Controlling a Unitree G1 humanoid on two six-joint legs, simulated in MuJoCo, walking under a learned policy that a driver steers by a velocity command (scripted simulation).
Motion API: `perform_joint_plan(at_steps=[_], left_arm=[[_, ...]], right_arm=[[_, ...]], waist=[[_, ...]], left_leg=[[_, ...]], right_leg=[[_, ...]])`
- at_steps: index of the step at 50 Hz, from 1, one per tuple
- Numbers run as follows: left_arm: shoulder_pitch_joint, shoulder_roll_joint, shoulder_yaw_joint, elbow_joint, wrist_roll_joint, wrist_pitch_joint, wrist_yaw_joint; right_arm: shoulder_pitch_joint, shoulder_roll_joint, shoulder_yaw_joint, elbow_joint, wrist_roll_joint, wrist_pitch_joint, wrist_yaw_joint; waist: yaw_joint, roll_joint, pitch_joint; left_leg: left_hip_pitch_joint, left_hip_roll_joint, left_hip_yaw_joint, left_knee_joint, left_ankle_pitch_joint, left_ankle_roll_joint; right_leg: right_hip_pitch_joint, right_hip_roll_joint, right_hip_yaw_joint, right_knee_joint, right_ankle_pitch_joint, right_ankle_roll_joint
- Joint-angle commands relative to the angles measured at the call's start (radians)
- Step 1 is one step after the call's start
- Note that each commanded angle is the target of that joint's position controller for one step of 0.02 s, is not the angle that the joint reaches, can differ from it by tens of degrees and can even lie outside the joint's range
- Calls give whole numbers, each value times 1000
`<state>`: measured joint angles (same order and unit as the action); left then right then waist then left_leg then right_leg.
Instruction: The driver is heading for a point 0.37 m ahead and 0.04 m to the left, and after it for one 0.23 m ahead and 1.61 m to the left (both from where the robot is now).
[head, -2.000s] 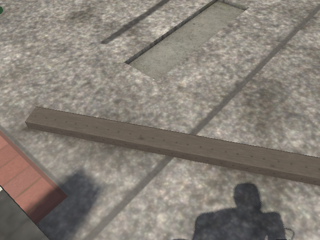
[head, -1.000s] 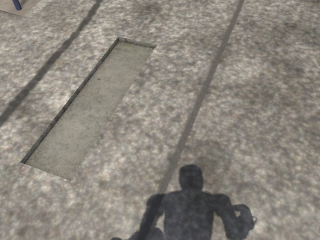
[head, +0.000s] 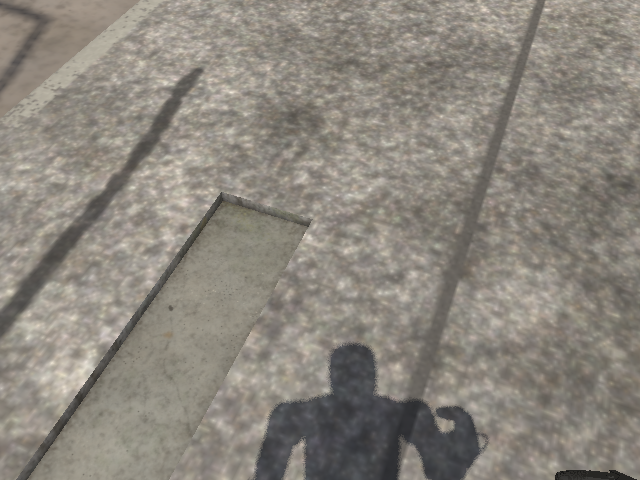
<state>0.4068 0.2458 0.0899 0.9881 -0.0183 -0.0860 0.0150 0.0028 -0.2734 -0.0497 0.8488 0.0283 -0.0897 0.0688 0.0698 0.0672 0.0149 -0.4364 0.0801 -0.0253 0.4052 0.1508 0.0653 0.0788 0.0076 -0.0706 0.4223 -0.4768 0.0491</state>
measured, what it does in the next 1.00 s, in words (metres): goes down, turning left: left foot 0.06 m lower, then right foot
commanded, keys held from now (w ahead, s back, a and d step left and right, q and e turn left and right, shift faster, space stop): w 0.22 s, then q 0.78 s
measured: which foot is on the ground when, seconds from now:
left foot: up 0.00-0.00, down 0.02-0.50, up 0.52-0.86, down 0.88-1.00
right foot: down 0.00-0.02, up 0.04-0.46, down 0.48-0.88, up 0.90-1.00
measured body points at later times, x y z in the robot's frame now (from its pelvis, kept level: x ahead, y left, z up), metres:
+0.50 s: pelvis +0.26 +0.03 -0.04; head +0.29 +0.03 +0.41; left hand +0.47 +0.28 -0.12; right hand +0.25 -0.24 -0.18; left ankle +0.13 +0.12 -0.76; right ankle +0.41 -0.06 -0.77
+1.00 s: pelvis +0.30 +0.07 -0.03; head +0.31 +0.12 +0.42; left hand +0.34 +0.39 -0.15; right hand +0.49 -0.17 -0.12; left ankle +0.28 +0.16 -0.76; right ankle +0.39 -0.06 -0.70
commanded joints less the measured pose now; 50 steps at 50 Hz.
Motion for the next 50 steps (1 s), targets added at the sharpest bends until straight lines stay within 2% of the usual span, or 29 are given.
perform_joint_plan(at_steps=[1,2,3,4,5,6,7,8,9,12,16,20,23,24,25,26,27,28,30,32,36,39,43,44,45,46,47,48,50], left_arm=[[-45,104,17,-43,9,3,-8],[20,-22,-17,-59,36,-14,-18],[149,-16,-27,-38,0,-41,-16],[78,65,-6,-77,-55,-60,-11],[-105,148,8,-111,-45,-54,4],[-112,131,8,-127,-41,-41,18],[-106,116,5,-118,-13,-24,23],[-97,107,8,-115,3,-12,17],[-95,87,6,-111,3,-5,16],[-202,82,4,-152,18,-1,13],[-340,31,-17,-190,23,-14,-4],[-430,55,-19,-224,17,-15,-20],[-332,120,-1,-203,31,-21,-16],[-250,153,10,-183,42,-26,-8],[-139,212,19,-176,66,-25,6],[-148,230,14,-188,58,-8,4],[-173,149,-2,-216,34,9,3],[-249,114,-13,-235,24,22,10],[-354,94,-23,-239,29,43,17],[-400,122,-14,-233,52,49,16],[-420,151,-2,-222,42,49,28],[-413,179,6,-212,32,63,36],[-406,187,10,-193,2,86,32],[-368,157,6,-175,-3,94,28],[-334,97,-5,-177,16,100,17],[-405,105,0,-232,33,91,23],[-477,137,9,-249,28,88,29],[-449,150,17,-239,17,90,34],[-387,163,29,-196,31,95,50]], right_arm=[[360,-156,-54,109,-15,-10,-19],[410,-203,-49,119,-39,-11,-21],[430,-217,-49,103,-30,-3,-22],[419,-239,-68,116,-15,-1,-21],[299,-144,-40,78,-17,-11,-17],[224,-155,-36,65,-33,-20,-23],[172,-125,-26,53,-39,-28,-22],[175,-93,-20,60,-37,-29,-24],[189,-92,-19,72,-40,-31,-31],[261,-108,-21,97,-35,-28,-56],[323,-111,-19,115,-22,2,-81],[374,-122,-27,127,-10,38,-98],[320,-124,-37,97,-8,54,-103],[289,-117,-35,74,-10,55,-101],[259,-82,-23,24,-25,53,-98],[474,27,5,49,-21,51,-92],[496,-100,-20,67,-10,59,-86],[399,-144,-41,42,7,76,-91],[341,-128,-53,21,-2,123,-111],[359,-81,-50,0,-11,153,-116],[319,-66,-46,-46,-18,155,-108],[275,-88,-48,-74,-18,154,-91],[320,-110,-64,-69,-21,159,-73],[352,-131,-75,-60,-28,159,-75],[363,-230,-97,-79,-32,158,-93],[317,-318,-102,-125,-53,143,-96],[296,-282,-96,-132,-76,117,-91],[245,-259,-91,-138,-64,96,-94],[170,-193,-71,-159,-23,89,-100]], waist=[[-197,13,-130],[-136,246,-221],[-118,263,-318],[-125,197,-296],[-134,-4,-139],[-86,52,-120],[-62,-10,-61],[-48,5,-50],[-39,5,-48],[-66,-25,-9],[-102,-15,-15],[-119,8,-17],[-51,21,-62],[-10,-10,-118],[22,-113,-248],[-61,-355,-413],[-46,-243,-465],[-46,-193,-311],[-81,-157,-141],[-113,-218,-82],[-111,-199,-121],[-101,-197,-140],[-136,-177,-130],[-143,-113,-102],[-112,162,-48],[-106,248,-21],[-130,139,-42],[-91,104,-36],[-62,67,-55]], left_leg=[[489,51,-15,38,74,41],[728,163,-150,227,357,62],[809,254,-383,182,278,178],[736,320,-546,-36,-249,261],[561,251,-484,-138,-407,193],[456,293,-513,-158,-397,213],[321,254,-447,-170,-251,202],[276,208,-355,-179,-189,186],[255,184,-309,-198,-177,173],[278,156,-198,-211,123,171],[280,47,-50,-165,380,83],[355,52,-102,-81,323,76],[395,59,-176,65,300,64],[344,7,-158,184,261,33],[168,-75,-120,432,-40,-10],[-93,-215,-72,752,-890,-62],[-121,-144,-123,846,-895,-71],[-188,-106,-81,878,-811,-93],[-167,-43,-44,830,-700,-125],[-43,-43,1,771,-629,-132],[30,-13,27,575,-543,-112],[86,-14,52,460,-495,-88],[231,-59,108,203,-406,-15],[291,-56,52,94,-363,26],[353,167,-287,-75,-200,124],[288,307,-530,-128,-106,281],[247,267,-485,-154,-207,275],[245,212,-403,-146,-258,209],[251,155,-318,-116,-245,131]], right_leg=[[-313,-83,61,545,262,-110],[-619,3,110,905,-206,-96],[-773,52,230,1037,-210,-103],[-873,-2,205,1015,-52,-97],[-871,-77,156,945,71,-109],[-853,-114,161,951,152,-96],[-790,-155,176,889,210,-70],[-740,-169,182,819,231,-65],[-716,-183,177,766,229,-62],[-770,-176,142,575,309,-39],[-637,-68,66,226,524,-43],[-592,-6,83,99,566,-50],[-471,0,110,18,535,-86],[-309,-28,114,-31,714,-113],[-28,-206,257,37,1085,-177],[252,-494,526,99,1370,-375],[184,-476,561,45,1061,-377],[54,-411,456,-6,841,-334],[-219,-327,327,-109,488,-279],[-417,-275,213,-186,384,-270],[-415,-297,118,-199,430,-291],[-378,-325,90,-198,395,-281],[-377,-309,25,-99,249,-191],[-439,-264,-21,15,165,-125],[-639,-132,-140,329,-3,-15],[-809,-2,-20,531,-185,23],[-804,-11,92,648,-130,0],[-806,-25,120,668,-21,-18],[-783,-38,130,679,92,-15]])
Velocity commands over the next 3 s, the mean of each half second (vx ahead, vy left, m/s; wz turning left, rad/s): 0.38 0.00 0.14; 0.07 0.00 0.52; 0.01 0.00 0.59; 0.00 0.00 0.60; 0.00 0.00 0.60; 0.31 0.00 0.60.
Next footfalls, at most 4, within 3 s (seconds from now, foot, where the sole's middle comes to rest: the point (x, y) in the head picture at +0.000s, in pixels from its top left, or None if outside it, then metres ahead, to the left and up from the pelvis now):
0.02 left None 0.17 0.12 -0.80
0.48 right None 0.45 -0.06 -0.80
0.88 left None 0.32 0.17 -0.80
1.40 right None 0.44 -0.01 -0.80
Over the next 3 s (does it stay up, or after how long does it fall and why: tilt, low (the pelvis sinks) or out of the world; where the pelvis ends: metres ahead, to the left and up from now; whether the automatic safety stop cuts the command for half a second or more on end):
stays up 0.28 0.24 -0.02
